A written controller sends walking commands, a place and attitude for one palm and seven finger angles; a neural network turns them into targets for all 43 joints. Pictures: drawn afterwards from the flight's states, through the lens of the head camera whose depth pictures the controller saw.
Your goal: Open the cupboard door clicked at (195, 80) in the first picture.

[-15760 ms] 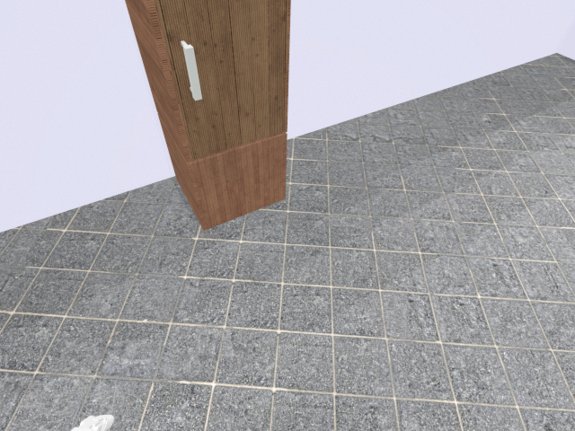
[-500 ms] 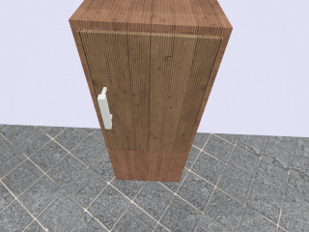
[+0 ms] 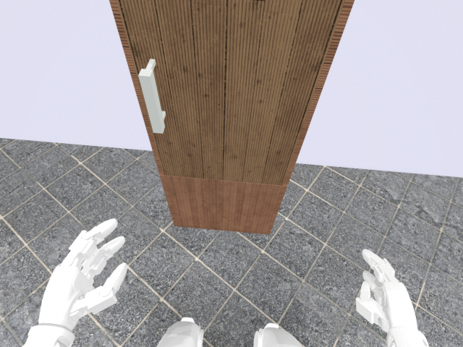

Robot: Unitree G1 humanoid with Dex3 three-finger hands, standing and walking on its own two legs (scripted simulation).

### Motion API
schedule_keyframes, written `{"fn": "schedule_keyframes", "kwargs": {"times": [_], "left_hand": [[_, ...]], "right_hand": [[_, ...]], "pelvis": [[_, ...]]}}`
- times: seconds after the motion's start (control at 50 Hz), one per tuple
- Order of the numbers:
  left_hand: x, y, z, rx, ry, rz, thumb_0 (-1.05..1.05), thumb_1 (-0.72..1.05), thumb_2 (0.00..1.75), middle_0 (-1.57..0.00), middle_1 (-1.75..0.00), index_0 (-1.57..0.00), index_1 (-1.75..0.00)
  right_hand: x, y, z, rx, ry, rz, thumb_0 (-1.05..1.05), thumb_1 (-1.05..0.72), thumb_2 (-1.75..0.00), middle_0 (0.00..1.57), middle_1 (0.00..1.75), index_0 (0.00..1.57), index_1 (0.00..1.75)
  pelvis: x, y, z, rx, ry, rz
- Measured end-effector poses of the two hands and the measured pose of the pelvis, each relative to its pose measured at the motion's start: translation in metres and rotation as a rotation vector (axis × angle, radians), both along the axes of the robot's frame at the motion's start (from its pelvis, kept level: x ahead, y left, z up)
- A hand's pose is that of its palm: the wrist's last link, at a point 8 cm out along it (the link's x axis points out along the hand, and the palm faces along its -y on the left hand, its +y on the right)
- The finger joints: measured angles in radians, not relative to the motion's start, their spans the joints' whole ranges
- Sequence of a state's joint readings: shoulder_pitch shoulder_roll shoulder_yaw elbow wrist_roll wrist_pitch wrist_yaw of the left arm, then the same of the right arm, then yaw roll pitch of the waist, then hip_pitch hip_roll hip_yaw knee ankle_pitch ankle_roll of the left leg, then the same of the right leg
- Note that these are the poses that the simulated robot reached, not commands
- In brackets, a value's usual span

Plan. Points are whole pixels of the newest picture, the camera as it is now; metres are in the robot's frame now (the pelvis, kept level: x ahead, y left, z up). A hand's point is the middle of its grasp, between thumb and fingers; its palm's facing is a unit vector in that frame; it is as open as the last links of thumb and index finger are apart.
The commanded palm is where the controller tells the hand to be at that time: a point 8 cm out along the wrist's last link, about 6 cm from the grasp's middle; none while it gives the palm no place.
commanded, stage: raise the hand with hooked fingers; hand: left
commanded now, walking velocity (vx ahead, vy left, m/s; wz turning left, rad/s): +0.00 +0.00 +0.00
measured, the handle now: (155, 97) +0.58 +0.22 +0.07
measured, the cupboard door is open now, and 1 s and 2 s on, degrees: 0 0 0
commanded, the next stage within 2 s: move the hooked fingers beside the handle in 1.68 s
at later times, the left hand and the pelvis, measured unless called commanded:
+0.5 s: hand (77, 239) +0.25 +0.26 +0.06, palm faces +0.09 -0.99 -0.08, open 11.6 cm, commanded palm +0.23 +0.30 +0.06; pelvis +0.00 +0.01 +0.01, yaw +0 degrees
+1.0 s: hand (55, 213) +0.29 +0.30 +0.07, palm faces +0.03 -1.00 -0.05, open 13.9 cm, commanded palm +0.27 +0.35 +0.08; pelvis +0.02 +0.04 +0.02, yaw +0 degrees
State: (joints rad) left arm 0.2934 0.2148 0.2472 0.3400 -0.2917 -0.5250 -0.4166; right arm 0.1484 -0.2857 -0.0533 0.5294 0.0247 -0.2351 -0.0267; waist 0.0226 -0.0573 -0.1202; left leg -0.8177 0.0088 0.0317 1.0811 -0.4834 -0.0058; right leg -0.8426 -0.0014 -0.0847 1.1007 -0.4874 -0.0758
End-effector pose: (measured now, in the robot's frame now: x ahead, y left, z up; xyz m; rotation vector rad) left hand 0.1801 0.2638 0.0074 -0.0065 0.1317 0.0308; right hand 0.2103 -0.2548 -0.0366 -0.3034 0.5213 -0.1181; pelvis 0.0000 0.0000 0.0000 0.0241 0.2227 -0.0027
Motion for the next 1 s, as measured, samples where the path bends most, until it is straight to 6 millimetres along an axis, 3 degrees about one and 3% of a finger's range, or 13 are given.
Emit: {"fn": "schedule_keyframes", "kwargs": {"times": [0.04,0.1,0.2,0.3,0.36,0.46,0.64,0.82,1.0], "left_hand": [[-0.013,0.009,-0.006,0.010,-0.003,0.063,0.01,0.56,0.75,-0.23,-0.52,-0.23,-0.52],[-0.015,0.018,0.012,0.055,-0.114,0.112,0.01,0.49,0.72,-0.23,-0.57,-0.23,-0.57],[0.017,0.009,0.047,0.102,-0.230,-0.030,0.01,0.37,0.67,-0.23,-0.64,-0.23,-0.64],[0.052,0.009,0.038,0.050,-0.025,-0.124,0.01,0.25,0.62,-0.24,-0.72,-0.24,-0.72],[0.056,0.021,0.038,0.022,0.027,-0.054,0.00,0.19,0.59,-0.25,-0.76,-0.25,-0.76],[0.050,0.044,0.054,0.072,-0.075,0.060,0.00,0.07,0.54,-0.26,-0.84,-0.26,-0.84],[0.060,0.050,0.041,0.050,-0.057,-0.056,0.00,-0.14,0.45,-0.27,-0.97,-0.27,-0.97],[0.076,0.076,0.076,0.073,-0.146,0.013,-0.01,-0.35,0.36,-0.29,-1.11,-0.29,-1.11],[0.084,0.091,0.070,0.055,-0.054,-0.007,-0.01,-0.47,0.31,-0.29,-1.18,-0.30,-1.18]], "right_hand": [[0.001,0.000,-0.007,-0.011,-0.006,0.007,0.01,-0.91,-0.90,0.20,0.29,0.21,0.30],[-0.004,0.007,-0.020,-0.009,0.014,0.020,0.01,-0.91,-0.90,0.20,0.29,0.20,0.30],[-0.029,0.026,-0.041,0.050,0.086,0.022,0.01,-0.91,-0.90,0.20,0.29,0.21,0.30],[-0.063,0.034,-0.048,0.114,0.171,-0.046,0.01,-0.91,-0.90,0.20,0.30,0.21,0.30],[-0.080,0.030,-0.045,0.114,0.212,-0.086,0.01,-0.90,-0.90,0.21,0.30,0.21,0.30],[-0.093,0.021,-0.042,0.067,0.267,-0.105,0.01,-0.90,-0.90,0.21,0.30,0.21,0.30],[-0.066,0.023,-0.031,0.000,0.223,-0.092,0.02,-0.91,-0.90,0.20,0.30,0.21,0.30],[-0.030,0.056,-0.009,0.037,0.130,-0.018,0.01,-0.91,-0.90,0.20,0.29,0.21,0.30],[-0.028,0.067,-0.010,0.046,0.166,0.007,0.01,-0.90,-0.90,0.21,0.30,0.21,0.30]], "pelvis": [[-0.006,-0.003,-0.008,-0.012,0.001,0.011],[-0.011,-0.007,-0.016,-0.029,0.001,0.025],[-0.014,-0.007,-0.015,-0.051,-0.006,0.040],[-0.011,-0.003,-0.003,-0.042,-0.002,0.024],[-0.006,0.001,0.004,-0.034,0.005,0.009],[0.002,0.010,0.009,-0.035,0.017,0.002],[0.007,0.028,0.008,-0.051,0.019,0.012],[0.016,0.037,0.018,-0.060,0.001,0.015],[0.017,0.040,0.022,-0.063,-0.006,0.019]]}}
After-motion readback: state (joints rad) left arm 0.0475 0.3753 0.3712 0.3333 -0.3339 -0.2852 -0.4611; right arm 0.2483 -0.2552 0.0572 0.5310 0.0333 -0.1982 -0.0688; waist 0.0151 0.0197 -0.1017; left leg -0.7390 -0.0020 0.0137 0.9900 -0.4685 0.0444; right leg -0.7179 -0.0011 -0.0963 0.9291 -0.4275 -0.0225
